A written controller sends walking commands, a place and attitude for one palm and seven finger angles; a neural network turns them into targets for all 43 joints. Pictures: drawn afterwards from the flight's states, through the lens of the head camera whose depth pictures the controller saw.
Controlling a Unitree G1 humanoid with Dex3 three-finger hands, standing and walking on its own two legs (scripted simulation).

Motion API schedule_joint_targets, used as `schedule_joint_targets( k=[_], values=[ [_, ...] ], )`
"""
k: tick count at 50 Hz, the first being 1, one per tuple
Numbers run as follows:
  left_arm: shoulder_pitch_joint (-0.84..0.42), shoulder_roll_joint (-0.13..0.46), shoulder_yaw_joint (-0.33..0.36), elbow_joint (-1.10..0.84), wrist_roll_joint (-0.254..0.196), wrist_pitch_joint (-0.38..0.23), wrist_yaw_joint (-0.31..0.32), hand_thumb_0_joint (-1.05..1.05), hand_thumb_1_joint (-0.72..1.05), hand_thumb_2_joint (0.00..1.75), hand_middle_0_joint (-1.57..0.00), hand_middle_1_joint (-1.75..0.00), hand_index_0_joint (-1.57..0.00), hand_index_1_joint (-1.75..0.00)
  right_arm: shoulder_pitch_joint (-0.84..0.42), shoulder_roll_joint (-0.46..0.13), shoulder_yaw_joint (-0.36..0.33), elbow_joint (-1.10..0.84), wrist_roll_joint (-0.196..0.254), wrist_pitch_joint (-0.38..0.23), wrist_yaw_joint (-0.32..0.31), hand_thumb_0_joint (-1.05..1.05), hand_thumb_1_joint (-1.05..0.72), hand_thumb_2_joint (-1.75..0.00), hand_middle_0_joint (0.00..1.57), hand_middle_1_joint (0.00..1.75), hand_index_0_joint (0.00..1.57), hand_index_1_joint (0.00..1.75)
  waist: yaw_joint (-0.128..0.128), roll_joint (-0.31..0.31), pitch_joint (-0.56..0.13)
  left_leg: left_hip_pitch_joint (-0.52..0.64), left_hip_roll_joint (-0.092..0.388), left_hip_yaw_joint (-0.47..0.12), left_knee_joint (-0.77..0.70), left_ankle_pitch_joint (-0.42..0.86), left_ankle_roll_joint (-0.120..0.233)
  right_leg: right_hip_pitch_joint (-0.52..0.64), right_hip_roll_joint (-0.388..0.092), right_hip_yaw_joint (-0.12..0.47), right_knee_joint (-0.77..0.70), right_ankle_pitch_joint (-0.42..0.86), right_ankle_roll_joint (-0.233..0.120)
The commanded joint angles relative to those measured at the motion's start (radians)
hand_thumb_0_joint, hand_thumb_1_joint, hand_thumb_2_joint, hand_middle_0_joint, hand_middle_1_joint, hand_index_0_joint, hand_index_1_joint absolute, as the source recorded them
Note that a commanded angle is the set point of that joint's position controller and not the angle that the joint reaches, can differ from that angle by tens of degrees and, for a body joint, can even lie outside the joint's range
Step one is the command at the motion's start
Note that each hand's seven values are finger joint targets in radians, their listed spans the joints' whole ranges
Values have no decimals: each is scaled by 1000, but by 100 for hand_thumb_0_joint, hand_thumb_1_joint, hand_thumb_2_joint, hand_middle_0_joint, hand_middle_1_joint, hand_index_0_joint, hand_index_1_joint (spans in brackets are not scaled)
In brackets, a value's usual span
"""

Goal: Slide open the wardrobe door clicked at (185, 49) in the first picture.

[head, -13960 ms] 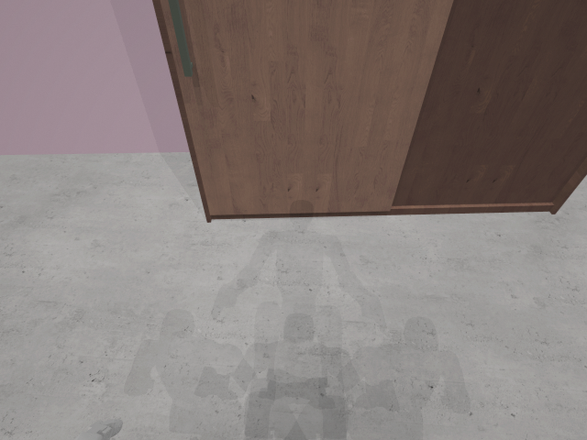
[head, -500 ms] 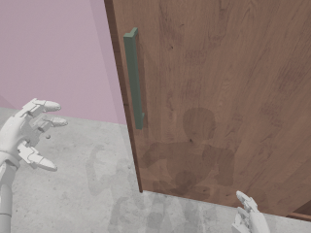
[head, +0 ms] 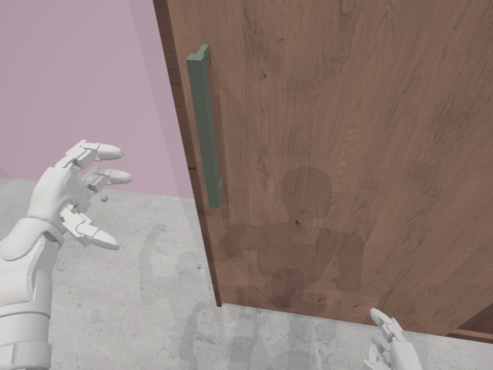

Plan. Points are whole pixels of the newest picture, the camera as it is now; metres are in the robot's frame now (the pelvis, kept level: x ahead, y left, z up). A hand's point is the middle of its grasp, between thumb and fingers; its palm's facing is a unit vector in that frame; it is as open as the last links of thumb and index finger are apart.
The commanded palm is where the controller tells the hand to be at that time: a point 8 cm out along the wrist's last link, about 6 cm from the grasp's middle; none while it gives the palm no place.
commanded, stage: move the hooked fingers beside the handle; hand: left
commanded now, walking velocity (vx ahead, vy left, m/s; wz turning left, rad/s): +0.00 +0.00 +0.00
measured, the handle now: (210, 138) +0.48 +0.11 +0.14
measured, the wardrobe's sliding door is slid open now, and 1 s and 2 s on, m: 0.00 0.00 0.00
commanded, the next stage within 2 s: feel for the door with the fingertips in 2.00 s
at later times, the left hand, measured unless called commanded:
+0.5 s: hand (130, 184) +0.35 +0.21 +0.15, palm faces -0.08 -1.00 -0.03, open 14.0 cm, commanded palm +0.33 +0.26 +0.14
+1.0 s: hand (155, 165) +0.39 +0.19 +0.15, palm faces -0.09 -1.00 -0.02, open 14.0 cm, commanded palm +0.38 +0.24 +0.14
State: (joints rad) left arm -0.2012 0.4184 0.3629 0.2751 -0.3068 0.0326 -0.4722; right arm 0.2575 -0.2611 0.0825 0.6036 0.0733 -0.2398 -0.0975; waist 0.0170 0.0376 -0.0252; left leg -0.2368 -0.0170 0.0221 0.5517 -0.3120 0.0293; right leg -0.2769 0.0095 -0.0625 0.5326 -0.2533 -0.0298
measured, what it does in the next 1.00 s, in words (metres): stands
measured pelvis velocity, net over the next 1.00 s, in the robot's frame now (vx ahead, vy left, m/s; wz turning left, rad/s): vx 0.00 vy -0.01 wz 0.00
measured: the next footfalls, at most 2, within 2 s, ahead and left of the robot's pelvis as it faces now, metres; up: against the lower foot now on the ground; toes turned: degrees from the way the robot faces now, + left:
none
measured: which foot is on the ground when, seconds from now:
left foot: down 0.00-1.00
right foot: down 0.00-1.00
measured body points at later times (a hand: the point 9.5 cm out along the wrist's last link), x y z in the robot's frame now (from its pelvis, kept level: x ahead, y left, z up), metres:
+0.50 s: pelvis +0.00 +0.00 +0.00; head +0.00 -0.02 +0.45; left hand +0.34 +0.26 +0.15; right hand +0.17 -0.24 -0.08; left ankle -0.01 +0.10 -0.73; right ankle +0.02 -0.10 -0.73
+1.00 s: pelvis +0.00 -0.01 +0.00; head +0.01 -0.01 +0.45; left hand +0.39 +0.24 +0.15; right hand +0.12 -0.26 -0.10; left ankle -0.01 +0.10 -0.73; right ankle +0.02 -0.10 -0.73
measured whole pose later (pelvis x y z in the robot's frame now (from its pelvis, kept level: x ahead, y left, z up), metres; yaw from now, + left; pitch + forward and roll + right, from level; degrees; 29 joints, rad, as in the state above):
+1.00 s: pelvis +0.00 -0.01 +0.00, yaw +0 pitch +3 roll +0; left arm -0.55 0.38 0.26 0.64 -0.23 -0.05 -0.35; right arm 0.30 -0.28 0.06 0.65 0.07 -0.15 -0.09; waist -0.03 0.02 -0.02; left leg -0.32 -0.01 0.02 0.58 -0.31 0.02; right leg -0.36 0.01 -0.06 0.56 -0.25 -0.04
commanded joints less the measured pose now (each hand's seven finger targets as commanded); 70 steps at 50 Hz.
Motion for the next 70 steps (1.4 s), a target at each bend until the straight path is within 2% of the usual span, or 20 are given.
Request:
schedule_joint_targets(
  k=[1, 8, 11, 13, 18, 23, 27, 30, 37, 42, 45, 50, 52, 53, 56, 57, 60, 63, 65, 70],
  values=[
    [-222, 248, 107, -197, -18, -24, 26, 0, -50, 30, -30, -120, -30, -120, -106, -132, -59, -174, 0, -40, 2, 0, -90, -90, 20, 30, 20, 30, 31, 22, -204, 18, 18, -44, -84, 292, -10, 109, -12, 20, -43, 265, -1],
    [-378, 238, 68, -269, -17, -65, 44, 0, -50, 30, -30, -120, -30, -120, -100, -128, -65, -164, -2, -33, -14, 0, -90, -90, 20, 30, 20, 30, -2, 46, -239, 65, 18, -40, -72, 245, -1, 84, -7, 40, -61, 218, 2],
    [-443, 206, 24, -195, -6, -76, 47, 0, -50, 30, -30, -120, -30, -120, -86, -129, -61, -139, 1, -27, -28, 0, -90, -90, 20, 30, 20, 30, -29, 28, -204, 52, 16, -42, -76, 202, 2, 56, -7, 37, -68, 181, 6],
    [-449, 235, 48, -150, -2, -73, 52, 0, -50, 30, -30, -120, -30, -120, -85, -134, -63, -127, 0, -22, -29, 0, -90, -90, 20, 30, 20, 30, -22, 21, -198, 38, 17, -43, -78, 196, 2, 63, -11, 41, -71, 174, 4],
    [-448, 195, 5, -131, 8, -61, 55, 0, -50, 30, -30, -120, -30, -120, -93, -128, -62, -138, 0, -17, -21, 0, -90, -90, 20, 30, 20, 30, -8, 51, -244, 50, 15, -41, -70, 250, -2, 83, -17, 39, -54, 232, -1],
    [-439, 218, 40, -53, 7, -57, 72, 0, -50, 30, -30, -120, -30, -120, -83, -134, -63, -138, -1, 0, -13, 0, -90, -90, 20, 30, 20, 30, -1, -37, -224, -1, 17, -35, -73, 245, 0, 100, -17, 40, -47, 247, 1],
    [-491, 236, 48, -63, 20, -75, 96, 0, -50, 30, -30, -120, -30, -120, -76, -133, -64, -141, -4, 11, -7, 0, -90, -90, 20, 30, 20, 30, 2, -7, -247, 4, 18, -30, -68, 253, 0, 108, -18, 48, -42, 257, -2],
    [-541, 197, 9, -59, 28, -89, 103, 0, -50, 30, -30, -120, -30, -120, -71, -128, -64, -139, -3, 14, -8, 0, -90, -90, 20, 30, 20, 30, -15, 30, -247, 15, 16, -28, -69, 240, 0, 88, -18, 51, -45, 246, -1],
    [-639, 204, -10, 58, 33, -100, 104, 0, -50, 30, -30, -120, -30, -120, -42, -144, -67, -108, -2, 27, -15, 0, -90, -90, 20, 30, 20, 30, -42, -45, -230, -20, 18, -29, -62, 177, 9, 67, -18, 60, -58, 191, 5],
    [-712, 242, 7, 138, 49, -115, 111, 0, -50, 30, -30, -120, -30, -120, -22, -149, -69, -98, -5, 40, -11, 0, -90, -90, 20, 30, 20, 30, -40, -16, -250, -49, 15, -28, -53, 172, 8, 74, -24, 70, -46, 187, 3],
    [-792, 187, -49, 97, 54, -150, 117, 0, -50, 30, -30, -120, -30, -120, -10, -141, -71, -101, -6, 38, -7, 0, -90, -90, 20, 30, 20, 30, -51, 46, -311, 5, 13, -34, -48, 214, 5, 69, -19, 59, -32, 225, -3],
    [-799, 182, -43, 223, 52, -158, 133, 0, -50, 30, -30, -120, -30, -120, 19, -152, -74, -79, -6, 47, -1, 0, -90, -90, 20, 30, 20, 30, -61, -38, -271, -38, 18, -35, -47, 188, 7, 44, -14, 55, -32, 211, 2],
    [-799, 233, -2, 315, 64, -149, 145, 0, -50, 30, -30, -120, -30, -120, 33, -163, -76, -67, -8, 61, 0, 0, -90, -90, 20, 30, 20, 30, -60, -83, -232, -87, 17, -32, -47, 149, 10, 34, -17, 58, -37, 171, 6],
    [-833, 222, -20, 328, 74, -149, 150, 0, -50, 30, -30, -120, -30, -120, 35, -161, -74, -70, -7, 65, 2, 0, -90, -90, 20, 30, 20, 30, -65, -55, -225, -98, 15, -31, -51, 144, 9, 27, -20, 59, -33, 167, 5],
    [-890, 219, -25, 297, 91, -177, 166, 0, -50, 30, -30, -120, -30, -120, 48, -154, -78, -78, -14, 68, 10, 0, -90, -90, 20, 30, 20, 30, -57, 27, -303, -65, 11, -27, -37, 183, 6, 43, -20, 66, -15, 205, -1],
    [-877, 246, -2, 295, 92, -192, 170, 0, -50, 30, -30, -120, -30, -120, 58, -158, -81, -83, -16, 72, 13, 0, -90, -90, 20, 30, 20, 30, -49, -23, -338, -64, 14, -29, -30, 214, 8, 73, -16, 64, -4, 237, -1],
    [-927, 225, -18, 274, 88, -232, 165, 0, -50, 30, -30, -120, -30, -120, 70, -153, -82, -82, -17, 72, 15, 0, -90, -90, 20, 30, 20, 30, -61, 7, -387, -41, 15, -23, -20, 254, 8, 89, -11, 70, 7, 297, -1],
    [-864, 275, 37, 315, 80, -241, 152, 0, -50, 30, -30, -120, -30, -120, 82, -162, -86, -83, -17, 81, 16, 0, -90, -90, 20, 30, 20, 30, -48, -52, -382, -77, 16, -16, -21, 253, 13, 125, -11, 75, 10, 323, 3],
    [-813, 244, 20, 313, 81, -232, 139, 0, -50, 30, -30, -120, -30, -120, 78, -156, -87, -88, -16, 85, 20, 0, -90, -90, 20, 30, 20, 30, -39, 13, -367, -65, 14, -8, -21, 274, 9, 111, -12, 71, 13, 346, -1],
    [-758, 171, -41, 277, 71, -199, 121, 0, -50, 30, -30, -120, -30, -120, 72, -158, -92, -105, -8, 92, 27, 0, -90, -90, 20, 30, 20, 30, -51, -6, -305, -54, 22, -16, -26, 273, 8, 43, -5, 52, 5, 313, -2]
  ],
)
